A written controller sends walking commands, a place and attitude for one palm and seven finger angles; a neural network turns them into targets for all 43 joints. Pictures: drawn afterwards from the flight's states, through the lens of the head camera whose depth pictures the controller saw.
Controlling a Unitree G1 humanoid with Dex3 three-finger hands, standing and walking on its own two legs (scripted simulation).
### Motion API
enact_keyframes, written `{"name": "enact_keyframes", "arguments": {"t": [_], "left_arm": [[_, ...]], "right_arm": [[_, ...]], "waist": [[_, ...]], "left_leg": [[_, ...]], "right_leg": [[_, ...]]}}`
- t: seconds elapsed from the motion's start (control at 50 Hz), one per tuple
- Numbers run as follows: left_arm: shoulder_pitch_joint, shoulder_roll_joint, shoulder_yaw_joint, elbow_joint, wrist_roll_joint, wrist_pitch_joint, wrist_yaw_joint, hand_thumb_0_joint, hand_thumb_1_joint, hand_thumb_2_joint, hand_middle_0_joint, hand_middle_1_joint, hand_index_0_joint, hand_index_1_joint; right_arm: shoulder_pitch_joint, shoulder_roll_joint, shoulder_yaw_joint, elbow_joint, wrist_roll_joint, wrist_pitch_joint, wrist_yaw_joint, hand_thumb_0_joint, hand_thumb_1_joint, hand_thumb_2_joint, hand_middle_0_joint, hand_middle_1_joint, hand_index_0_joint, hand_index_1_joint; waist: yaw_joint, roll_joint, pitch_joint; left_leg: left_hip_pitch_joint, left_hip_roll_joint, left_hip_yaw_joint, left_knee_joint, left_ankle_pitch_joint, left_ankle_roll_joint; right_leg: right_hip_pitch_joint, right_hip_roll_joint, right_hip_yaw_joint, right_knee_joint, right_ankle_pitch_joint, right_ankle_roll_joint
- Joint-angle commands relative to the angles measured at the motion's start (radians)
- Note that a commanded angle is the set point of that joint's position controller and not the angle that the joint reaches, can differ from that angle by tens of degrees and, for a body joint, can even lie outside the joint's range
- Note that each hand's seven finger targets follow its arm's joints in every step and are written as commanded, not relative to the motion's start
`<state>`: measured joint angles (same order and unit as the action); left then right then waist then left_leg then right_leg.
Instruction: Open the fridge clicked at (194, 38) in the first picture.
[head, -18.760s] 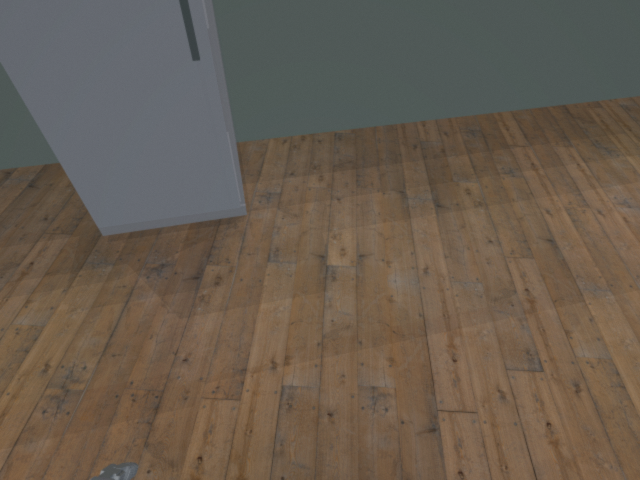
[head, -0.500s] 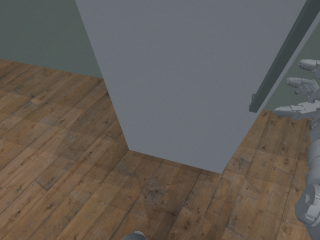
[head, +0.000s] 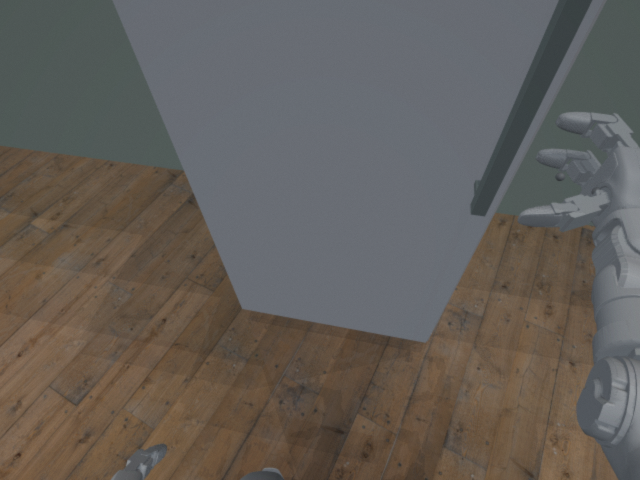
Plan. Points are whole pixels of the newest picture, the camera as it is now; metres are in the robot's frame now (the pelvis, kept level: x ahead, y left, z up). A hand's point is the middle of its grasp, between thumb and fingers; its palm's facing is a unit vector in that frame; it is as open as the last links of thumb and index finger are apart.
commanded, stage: move the hooked fingers beside the handle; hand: right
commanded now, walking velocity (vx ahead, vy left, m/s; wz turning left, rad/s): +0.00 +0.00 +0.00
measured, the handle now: (514, 117) +0.55 -0.17 +0.16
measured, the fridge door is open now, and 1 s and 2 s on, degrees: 0 0 0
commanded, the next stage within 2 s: feel for the door with the fingertips in 0.14 s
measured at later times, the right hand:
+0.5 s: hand (546, 173) +0.48 -0.21 +0.13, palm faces +0.04 +1.00 +0.01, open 14.0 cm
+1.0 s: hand (536, 160) +0.50 -0.20 +0.13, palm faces +0.08 +1.00 -0.01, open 14.0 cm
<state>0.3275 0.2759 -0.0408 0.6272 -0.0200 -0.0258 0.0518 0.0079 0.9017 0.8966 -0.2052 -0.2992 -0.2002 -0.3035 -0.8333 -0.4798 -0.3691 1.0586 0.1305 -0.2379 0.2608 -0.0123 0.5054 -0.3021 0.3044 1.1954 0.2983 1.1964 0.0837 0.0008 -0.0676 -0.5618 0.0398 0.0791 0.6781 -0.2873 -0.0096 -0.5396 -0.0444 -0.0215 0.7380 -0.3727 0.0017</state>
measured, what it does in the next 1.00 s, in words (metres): stands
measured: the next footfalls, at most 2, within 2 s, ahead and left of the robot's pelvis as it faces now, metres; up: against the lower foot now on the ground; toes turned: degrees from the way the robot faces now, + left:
none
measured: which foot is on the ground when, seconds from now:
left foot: down 0.00-1.00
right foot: down 0.00-1.00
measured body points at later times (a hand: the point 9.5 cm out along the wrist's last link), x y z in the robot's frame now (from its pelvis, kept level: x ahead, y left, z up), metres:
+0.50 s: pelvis +0.00 -0.01 +0.00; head +0.07 -0.02 +0.44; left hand +0.01 +0.27 -0.11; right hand +0.47 -0.26 +0.13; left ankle +0.03 +0.13 -0.72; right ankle -0.01 -0.12 -0.72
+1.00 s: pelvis +0.01 +0.00 +0.00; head +0.08 -0.01 +0.44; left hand +0.03 +0.26 -0.11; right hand +0.49 -0.26 +0.14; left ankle +0.03 +0.13 -0.72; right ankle -0.01 -0.12 -0.72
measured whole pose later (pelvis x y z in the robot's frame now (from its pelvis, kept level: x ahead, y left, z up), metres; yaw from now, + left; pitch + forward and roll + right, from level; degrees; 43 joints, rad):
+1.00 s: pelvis +0.01 +0.00 +0.00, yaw +1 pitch +12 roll +1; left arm 0.40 0.27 -0.03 0.64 0.00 -0.01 0.03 0.01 0.90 0.90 -0.21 -0.30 -0.20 -0.30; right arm -0.89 -0.49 -0.39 1.12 0.10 -0.25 0.21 -0.01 0.50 -0.30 0.31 1.20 0.30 1.20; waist 0.11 -0.01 -0.08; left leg -0.61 0.03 0.06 0.68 -0.29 -0.01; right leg -0.57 -0.05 -0.04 0.74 -0.39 0.00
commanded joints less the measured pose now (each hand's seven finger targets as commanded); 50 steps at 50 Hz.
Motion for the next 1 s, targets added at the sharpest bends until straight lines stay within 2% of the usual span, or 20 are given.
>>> {"name": "enact_keyframes", "arguments": {"t": [0.0, 0.02, 0.08, 0.14, 0.18, 0.3, 0.36, 0.44, 0.46, 0.5, 0.52, 0.6, 0.68, 0.72, 0.74, 0.82, 0.86, 0.88, 0.94, 0.98], "left_arm": [[0.121, 0.168, 0.059, -0.08, 0.0, -0.025, 0.017, 0.0, 0.9, 0.9, -0.2, -0.3, -0.2, -0.3], [0.127, 0.168, 0.061, -0.087, 0.004, -0.023, 0.016, 0.0, 0.9, 0.9, -0.2, -0.3, -0.2, -0.3], [0.133, 0.166, 0.065, -0.089, 0.005, -0.021, 0.009, 0.0, 0.9, 0.9, -0.2, -0.3, -0.2, -0.3], [0.138, 0.168, 0.069, -0.095, 0.002, -0.017, 0.011, 0.0, 0.9, 0.9, -0.2, -0.3, -0.2, -0.3], [0.142, 0.169, 0.069, -0.089, -0.001, -0.015, 0.013, 0.0, 0.9, 0.9, -0.2, -0.3, -0.2, -0.3], [0.155, 0.174, 0.067, -0.072, -0.004, -0.013, 0.018, 0.0, 0.9, 0.9, -0.2, -0.3, -0.2, -0.3], [0.163, 0.172, 0.072, -0.067, 0.001, -0.021, 0.017, 0.0, 0.9, 0.9, -0.2, -0.3, -0.2, -0.3], [0.17, 0.164, 0.076, -0.056, 0.008, -0.033, 0.007, 0.0, 0.9, 0.9, -0.2, -0.3, -0.2, -0.3], [0.177, 0.169, 0.08, -0.05, 0.009, -0.033, 0.005, 0.0, 0.9, 0.9, -0.2, -0.3, -0.2, -0.3], [0.172, 0.163, 0.077, -0.055, 0.01, -0.03, -0.001, 0.0, 0.9, 0.9, -0.2, -0.3, -0.2, -0.3], [0.175, 0.164, 0.077, -0.055, 0.012, -0.029, -0.003, 0.0, 0.9, 0.9, -0.2, -0.3, -0.2, -0.3], [0.165, 0.157, 0.078, -0.075, 0.013, -0.021, -0.012, 0.0, 0.9, 0.9, -0.2, -0.3, -0.2, -0.3], [0.167, 0.152, 0.079, -0.072, 0.017, -0.02, -0.014, 0.0, 0.9, 0.9, -0.2, -0.3, -0.2, -0.3], [0.17, 0.155, 0.078, -0.073, 0.019, -0.02, -0.011, 0.0, 0.9, 0.9, -0.2, -0.3, -0.2, -0.3], [0.165, 0.153, 0.077, -0.069, 0.016, -0.019, -0.01, 0.0, 0.9, 0.9, -0.2, -0.3, -0.2, -0.3], [0.178, 0.157, 0.076, -0.062, 0.016, -0.014, -0.006, 0.0, 0.9, 0.9, -0.2, -0.3, -0.2, -0.3], [0.181, 0.159, 0.076, -0.06, 0.015, -0.01, -0.004, 0.0, 0.9, 0.9, -0.2, -0.3, -0.2, -0.3], [0.178, 0.156, 0.074, -0.064, 0.014, -0.009, -0.005, 0.0, 0.9, 0.9, -0.2, -0.3, -0.2, -0.3], [0.187, 0.158, 0.077, -0.056, 0.014, -0.009, -0.005, 0.0, 0.9, 0.9, -0.2, -0.3, -0.2, -0.3], [0.191, 0.165, 0.076, -0.052, 0.014, -0.005, -0.001, 0.0, 0.9, 0.9, -0.2, -0.3, -0.2, -0.3]], "right_arm": [[-0.449, -0.314, -0.068, -0.145, 0.002, -0.046, -0.004, 0.0, 0.5, -0.3, 0.3, 1.2, 0.3, 1.2], [-0.428, -0.344, -0.096, -0.155, 0.0, -0.056, -0.005, 0.0, 0.5, -0.3, 0.3, 1.2, 0.3, 1.2], [-0.453, -0.347, -0.09, -0.194, -0.001, -0.085, 0.004, 0.0, 0.5, -0.3, 0.3, 1.2, 0.3, 1.2], [-0.43, -0.347, -0.101, -0.207, 0.019, -0.104, 0.018, 0.0, 0.5, -0.3, 0.3, 1.2, 0.3, 1.2], [-0.441, -0.331, -0.087, -0.212, 0.023, -0.1, 0.03, 0.0, 0.5, -0.3, 0.3, 1.2, 0.3, 1.2], [-0.464, -0.305, -0.049, -0.15, 0.016, -0.059, 0.033, 0.0, 0.5, -0.3, 0.3, 1.2, 0.3, 1.2], [-0.494, -0.291, -0.045, -0.194, 0.019, -0.075, 0.017, 0.0, 0.5, -0.3, 0.3, 1.2, 0.3, 1.2], [-0.505, -0.215, -0.017, -0.23, 0.03, -0.095, -0.015, 0.0, 0.5, -0.3, 0.3, 1.2, 0.3, 1.2], [-0.493, -0.247, -0.047, -0.232, 0.024, -0.095, -0.028, 0.0, 0.5, -0.3, 0.3, 1.2, 0.3, 1.2], [-0.465, -0.208, -0.026, -0.203, 0.015, -0.079, -0.047, 0.0, 0.5, -0.3, 0.3, 1.2, 0.3, 1.2], [-0.457, -0.214, -0.033, -0.186, 0.007, -0.072, -0.059, 0.0, 0.5, -0.3, 0.3, 1.2, 0.3, 1.2], [-0.444, -0.221, -0.038, -0.222, -0.026, -0.064, -0.101, 0.0, 0.5, -0.3, 0.3, 1.2, 0.3, 1.2], [-0.495, -0.236, -0.052, -0.244, -0.035, -0.091, -0.13, 0.0, 0.5, -0.3, 0.3, 1.2, 0.3, 1.2], [-0.498, -0.254, -0.069, -0.242, -0.031, -0.102, -0.131, 0.0, 0.5, -0.3, 0.3, 1.2, 0.3, 1.2], [-0.502, -0.247, -0.059, -0.224, -0.035, -0.1, -0.126, 0.0, 0.5, -0.3, 0.3, 1.2, 0.3, 1.2], [-0.499, -0.265, -0.059, -0.165, -0.042, -0.087, -0.097, 0.0, 0.5, -0.3, 0.3, 1.2, 0.3, 1.2], [-0.503, -0.275, -0.062, -0.157, -0.038, -0.083, -0.077, 0.0, 0.5, -0.3, 0.3, 1.2, 0.3, 1.2], [-0.5, -0.247, -0.038, -0.156, -0.035, -0.079, -0.066, 0.0, 0.5, -0.3, 0.3, 1.2, 0.3, 1.2], [-0.52, -0.214, -0.019, -0.147, -0.01, -0.075, -0.045, 0.0, 0.5, -0.3, 0.3, 1.2, 0.3, 1.2], [-0.543, -0.246, -0.038, -0.139, -0.004, -0.071, -0.04, 0.0, 0.5, -0.3, 0.3, 1.2, 0.3, 1.2]], "waist": [[0.01, -0.048, -0.343], [0.0, -0.046, -0.375], [0.002, -0.081, -0.397], [0.003, -0.043, -0.413], [0.009, -0.077, -0.394], [0.037, -0.065, -0.287], [0.035, -0.104, -0.345], [0.035, -0.126, -0.398], [0.026, -0.102, -0.409], [0.022, -0.104, -0.38], [0.027, -0.074, -0.36], [0.009, -0.094, -0.363], [0.017, -0.071, -0.379], [0.019, -0.034, -0.392], [0.024, -0.063, -0.395], [0.032, -0.028, -0.377], [0.029, -0.058, -0.393], [0.03, -0.083, -0.397], [0.049, -0.059, -0.384], [0.051, -0.053, -0.371]], "left_leg": [[0.224, -0.041, -0.056, -0.046, 0.287, 0.037], [0.243, -0.043, -0.057, -0.034, 0.312, 0.038], [0.238, -0.046, -0.064, -0.032, 0.322, 0.036], [0.259, -0.052, -0.063, -0.03, 0.339, 0.035], [0.235, -0.053, -0.061, -0.037, 0.32, 0.035], [0.165, -0.05, -0.056, -0.069, 0.197, 0.033], [0.157, -0.054, -0.056, -0.06, 0.205, 0.035], [0.136, -0.059, -0.045, -0.049, 0.22, 0.036], [0.144, -0.059, -0.042, -0.042, 0.231, 0.037], [0.137, -0.058, -0.038, -0.041, 0.224, 0.038], [0.14, -0.059, -0.037, -0.042, 0.231, 0.036], [0.156, -0.057, -0.038, -0.031, 0.26, 0.039], [0.173, -0.06, -0.044, -0.026, 0.291, 0.037], [0.203, -0.06, -0.047, -0.025, 0.318, 0.036], [0.2, -0.058, -0.053, -0.025, 0.326, 0.034], [0.212, -0.057, -0.055, -0.029, 0.341, 0.034], [0.218, -0.055, -0.059, -0.026, 0.363, 0.034], [0.209, -0.054, -0.057, -0.025, 0.363, 0.035], [0.192, -0.058, -0.056, -0.034, 0.36, 0.03], [0.192, -0.056, -0.059, -0.039, 0.347, 0.03]], "right_leg": [[0.077, 0.037, 0.023, -0.103, 0.242, -0.023], [0.082, 0.036, 0.022, -0.094, 0.272, -0.024], [0.095, 0.032, 0.017, -0.087, 0.282, -0.021], [0.096, 0.028, 0.016, -0.088, 0.292, -0.024], [0.104, 0.027, 0.014, -0.093, 0.279, -0.022], [0.053, 0.025, 0.022, -0.114, 0.163, -0.026], [0.102, 0.024, 0.028, -0.103, 0.197, -0.022], [0.168, 0.018, 0.04, -0.093, 0.256, -0.013], [0.166, 0.016, 0.045, -0.091, 0.273, -0.012], [0.147, 0.018, 0.042, -0.097, 0.268, -0.01], [0.128, 0.018, 0.039, -0.094, 0.27, -0.016], [0.127, 0.017, 0.035, -0.099, 0.304, -0.011], [0.136, 0.017, 0.032, -0.089, 0.322, -0.012], [0.127, 0.017, 0.027, -0.084, 0.335, -0.017], [0.127, 0.02, 0.019, -0.083, 0.331, -0.016], [0.096, 0.022, 0.014, -0.081, 0.316, -0.024], [0.102, 0.024, 0.012, -0.078, 0.333, -0.021], [0.109, 0.025, 0.011, -0.078, 0.339, -0.018], [0.112, 0.022, 0.012, -0.071, 0.336, -0.021], [0.091, 0.025, 0.013, -0.074, 0.306, -0.023]]}}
